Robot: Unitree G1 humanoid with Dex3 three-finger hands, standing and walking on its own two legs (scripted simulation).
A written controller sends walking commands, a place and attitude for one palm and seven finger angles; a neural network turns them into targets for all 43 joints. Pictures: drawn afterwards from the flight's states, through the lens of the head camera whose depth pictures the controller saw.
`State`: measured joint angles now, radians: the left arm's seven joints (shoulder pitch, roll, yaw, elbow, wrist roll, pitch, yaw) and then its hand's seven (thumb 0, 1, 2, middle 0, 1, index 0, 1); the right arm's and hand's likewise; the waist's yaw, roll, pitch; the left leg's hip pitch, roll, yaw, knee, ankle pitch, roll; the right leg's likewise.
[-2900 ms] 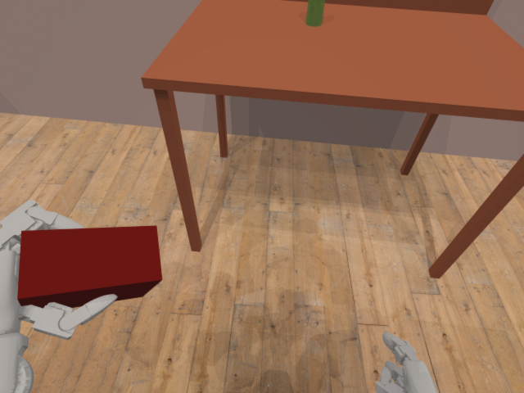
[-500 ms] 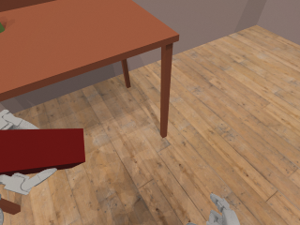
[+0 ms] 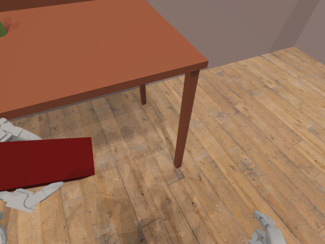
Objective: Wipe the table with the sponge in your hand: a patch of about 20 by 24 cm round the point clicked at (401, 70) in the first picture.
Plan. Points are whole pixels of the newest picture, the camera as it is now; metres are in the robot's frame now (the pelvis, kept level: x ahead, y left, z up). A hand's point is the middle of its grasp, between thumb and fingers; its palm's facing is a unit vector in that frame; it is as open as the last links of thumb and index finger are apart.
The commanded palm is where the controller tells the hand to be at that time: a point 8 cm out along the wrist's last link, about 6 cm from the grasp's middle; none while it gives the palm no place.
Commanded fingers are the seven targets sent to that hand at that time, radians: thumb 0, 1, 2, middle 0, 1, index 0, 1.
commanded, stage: take the last steps up to it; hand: left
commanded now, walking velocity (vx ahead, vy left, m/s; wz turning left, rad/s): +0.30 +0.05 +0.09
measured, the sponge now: (60, 163) +0.22 +0.20 +0.16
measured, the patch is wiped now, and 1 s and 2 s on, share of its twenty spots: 0.00 0.00 0.00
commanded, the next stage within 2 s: come to a stop and stand still in 1.08 s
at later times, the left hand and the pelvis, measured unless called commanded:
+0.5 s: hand (75, 118) +0.32 +0.21 +0.17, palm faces +0.47 -0.76 -0.46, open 10.2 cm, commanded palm +0.25 +0.25 +0.18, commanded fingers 0.00 0.10 1.30 -1.20 -1.60 -1.20 -1.60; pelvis +0.11 -0.04 -0.01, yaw +2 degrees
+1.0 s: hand (76, 90) +0.40 +0.24 +0.17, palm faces +0.50 -0.79 -0.36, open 10.2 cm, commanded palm +0.34 +0.26 +0.18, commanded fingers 0.00 0.10 1.30 -1.20 -1.60 -1.20 -1.60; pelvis +0.19 -0.02 -0.01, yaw +3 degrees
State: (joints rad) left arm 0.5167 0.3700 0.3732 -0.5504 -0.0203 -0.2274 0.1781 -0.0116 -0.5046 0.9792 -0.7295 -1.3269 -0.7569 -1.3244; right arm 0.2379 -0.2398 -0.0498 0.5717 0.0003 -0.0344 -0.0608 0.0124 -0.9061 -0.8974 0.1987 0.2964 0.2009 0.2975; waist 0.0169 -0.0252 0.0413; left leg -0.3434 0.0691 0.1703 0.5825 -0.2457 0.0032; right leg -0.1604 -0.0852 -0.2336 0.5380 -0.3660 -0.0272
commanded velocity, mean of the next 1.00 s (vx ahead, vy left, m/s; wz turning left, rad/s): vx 0.23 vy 0.06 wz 0.05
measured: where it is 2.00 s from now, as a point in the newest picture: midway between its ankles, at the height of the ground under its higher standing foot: outside the picture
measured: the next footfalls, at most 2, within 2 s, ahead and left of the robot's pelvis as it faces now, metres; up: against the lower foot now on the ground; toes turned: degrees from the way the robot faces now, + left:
left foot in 0.02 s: +0.09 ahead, +0.13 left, +0.00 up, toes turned +10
right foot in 0.44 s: +0.20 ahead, -0.12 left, +0.00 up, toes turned -8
